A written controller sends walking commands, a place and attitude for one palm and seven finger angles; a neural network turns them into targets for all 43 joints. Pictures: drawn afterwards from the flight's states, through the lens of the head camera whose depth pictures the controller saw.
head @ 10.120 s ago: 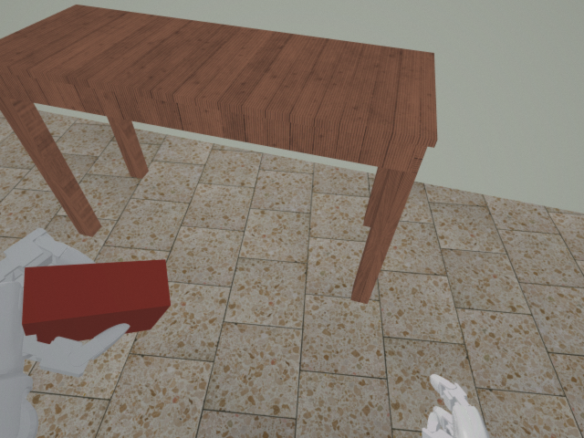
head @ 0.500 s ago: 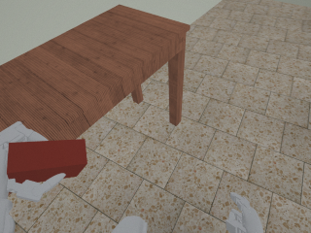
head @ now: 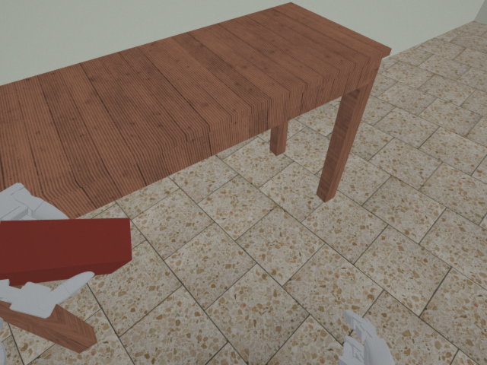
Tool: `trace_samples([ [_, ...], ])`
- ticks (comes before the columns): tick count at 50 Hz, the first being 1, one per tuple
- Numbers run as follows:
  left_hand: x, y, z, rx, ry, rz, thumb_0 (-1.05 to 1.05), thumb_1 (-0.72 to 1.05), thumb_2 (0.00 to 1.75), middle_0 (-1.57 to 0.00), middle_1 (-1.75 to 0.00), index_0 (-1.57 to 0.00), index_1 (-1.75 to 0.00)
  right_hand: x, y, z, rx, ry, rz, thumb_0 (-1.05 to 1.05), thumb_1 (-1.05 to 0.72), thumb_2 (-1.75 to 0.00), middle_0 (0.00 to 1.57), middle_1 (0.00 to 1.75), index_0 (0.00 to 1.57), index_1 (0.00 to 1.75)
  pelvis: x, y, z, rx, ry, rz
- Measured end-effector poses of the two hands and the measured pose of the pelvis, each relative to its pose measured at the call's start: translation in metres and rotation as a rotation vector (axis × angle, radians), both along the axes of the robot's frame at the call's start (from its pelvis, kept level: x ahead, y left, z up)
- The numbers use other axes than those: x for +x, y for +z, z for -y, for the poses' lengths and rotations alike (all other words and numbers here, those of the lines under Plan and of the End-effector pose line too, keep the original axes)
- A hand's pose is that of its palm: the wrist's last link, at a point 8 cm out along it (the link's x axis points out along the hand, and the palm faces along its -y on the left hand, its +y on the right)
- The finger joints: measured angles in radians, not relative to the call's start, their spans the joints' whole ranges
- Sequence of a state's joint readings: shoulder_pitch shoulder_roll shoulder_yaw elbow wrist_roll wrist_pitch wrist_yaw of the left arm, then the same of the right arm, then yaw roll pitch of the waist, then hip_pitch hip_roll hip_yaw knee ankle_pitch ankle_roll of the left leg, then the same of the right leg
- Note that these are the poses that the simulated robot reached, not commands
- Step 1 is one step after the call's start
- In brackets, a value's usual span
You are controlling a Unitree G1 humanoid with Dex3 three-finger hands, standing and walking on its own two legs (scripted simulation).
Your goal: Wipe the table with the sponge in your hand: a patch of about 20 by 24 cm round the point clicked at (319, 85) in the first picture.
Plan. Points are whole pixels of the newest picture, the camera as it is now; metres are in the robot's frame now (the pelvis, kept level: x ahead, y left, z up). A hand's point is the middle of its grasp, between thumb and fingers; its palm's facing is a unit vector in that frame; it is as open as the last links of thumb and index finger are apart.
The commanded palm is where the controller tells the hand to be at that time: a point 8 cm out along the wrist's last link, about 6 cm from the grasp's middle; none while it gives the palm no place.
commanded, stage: turn to face it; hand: left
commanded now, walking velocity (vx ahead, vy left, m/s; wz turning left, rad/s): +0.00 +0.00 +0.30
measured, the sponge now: (85, 250) +0.21 +0.21 +0.16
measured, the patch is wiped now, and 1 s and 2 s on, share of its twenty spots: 0.00 0.00 0.00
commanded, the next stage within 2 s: take the last steps up to it in 0.18 s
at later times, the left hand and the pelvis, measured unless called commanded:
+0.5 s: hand out of the picture +0.07 +0.24 +0.18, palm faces +0.55 -0.73 -0.41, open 9.4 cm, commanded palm +0.02 +0.26 +0.18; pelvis -0.09 -0.04 +0.01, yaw +9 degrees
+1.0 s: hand (124, 327) +0.13 +0.13 +0.17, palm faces +0.44 -0.78 -0.45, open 9.4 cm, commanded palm +0.08 +0.16 +0.18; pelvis -0.06 -0.13 +0.00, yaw +5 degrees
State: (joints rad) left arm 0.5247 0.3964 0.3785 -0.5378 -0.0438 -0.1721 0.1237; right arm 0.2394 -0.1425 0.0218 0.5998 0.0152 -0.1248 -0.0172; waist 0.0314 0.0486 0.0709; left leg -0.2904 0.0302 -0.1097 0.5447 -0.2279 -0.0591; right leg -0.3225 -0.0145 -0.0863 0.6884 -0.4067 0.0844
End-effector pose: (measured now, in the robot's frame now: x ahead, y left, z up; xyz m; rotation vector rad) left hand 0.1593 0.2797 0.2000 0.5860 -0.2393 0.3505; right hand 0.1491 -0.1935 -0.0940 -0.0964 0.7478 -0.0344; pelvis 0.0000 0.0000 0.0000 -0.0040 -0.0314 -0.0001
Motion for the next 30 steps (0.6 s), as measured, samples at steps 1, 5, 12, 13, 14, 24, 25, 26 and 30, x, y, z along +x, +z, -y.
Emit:
trace_samples([
  [1,-0.007,-0.002,0.003,0.007,0.024,-0.005,-0.02,-0.44,1.00,-0.79,-1.35,-0.83,-1.33,-0.001,-0.006,0.000,0.013,0.021,-0.003,0.01,-0.90,-0.89,0.20,0.30,0.21,0.30,-0.005,-0.003,0.005,0.006,0.006,0.002],
  [5,-0.031,-0.010,0.014,-0.034,0.096,-0.022,-0.02,-0.44,1.00,-0.79,-1.35,-0.83,-1.33,-0.008,-0.018,0.009,0.016,0.077,-0.037,0.01,-0.90,-0.89,0.20,0.30,0.21,0.30,-0.028,-0.004,0.018,0.016,0.051,0.029],
  [12,-0.067,-0.009,0.027,-0.055,0.100,-0.030,-0.02,-0.44,1.00,-0.79,-1.35,-0.83,-1.33,-0.024,0.008,0.050,-0.096,0.056,-0.018,0.01,-0.90,-0.89,0.20,0.30,0.21,0.30,-0.055,0.009,0.032,0.071,0.097,0.012],
  [13,-0.072,-0.007,0.027,-0.050,0.100,-0.019,-0.02,-0.44,1.00,-0.79,-1.35,-0.83,-1.33,-0.026,0.013,0.056,-0.117,0.055,-0.009,0.01,-0.90,-0.89,0.20,0.30,0.21,0.30,-0.058,0.009,0.033,0.072,0.104,0.006],
  [14,-0.078,-0.004,0.026,-0.046,0.101,-0.004,-0.02,-0.44,1.00,-0.79,-1.35,-0.83,-1.33,-0.028,0.017,0.061,-0.139,0.057,-0.001,0.01,-0.91,-0.89,0.20,0.30,0.21,0.30,-0.062,0.009,0.034,0.071,0.111,-0.001],
  [24,-0.130,-0.003,0.013,-0.047,0.145,0.110,-0.02,-0.44,1.00,-0.79,-1.35,-0.83,-1.33,-0.059,0.031,0.066,-0.168,0.053,0.038,0.01,-0.91,-0.90,0.20,0.30,0.20,0.30,-0.093,0.006,0.040,0.022,0.161,0.000],
  [25,-0.132,-0.004,0.014,-0.051,0.157,0.097,-0.02,-0.44,1.00,-0.79,-1.35,-0.83,-1.33,-0.063,0.030,0.063,-0.149,0.061,0.030,0.01,-0.91,-0.90,0.20,0.30,0.20,0.30,-0.093,0.007,0.042,0.016,0.161,-0.001],
  [26,-0.134,-0.005,0.016,-0.055,0.167,0.087,-0.02,-0.44,1.00,-0.79,-1.35,-0.83,-1.33,-0.066,0.028,0.060,-0.132,0.071,0.021,0.01,-0.91,-0.90,0.20,0.30,0.20,0.30,-0.094,0.009,0.045,0.011,0.158,-0.002],
  [30,-0.134,-0.008,0.035,-0.063,0.176,0.053,-0.02,-0.44,1.00,-0.79,-1.35,-0.83,-1.33,-0.073,0.016,0.052,-0.070,0.107,-0.008,0.01,-0.90,-0.90,0.20,0.30,0.20,0.30,-0.092,0.009,0.061,-0.002,0.132,-0.004],
])
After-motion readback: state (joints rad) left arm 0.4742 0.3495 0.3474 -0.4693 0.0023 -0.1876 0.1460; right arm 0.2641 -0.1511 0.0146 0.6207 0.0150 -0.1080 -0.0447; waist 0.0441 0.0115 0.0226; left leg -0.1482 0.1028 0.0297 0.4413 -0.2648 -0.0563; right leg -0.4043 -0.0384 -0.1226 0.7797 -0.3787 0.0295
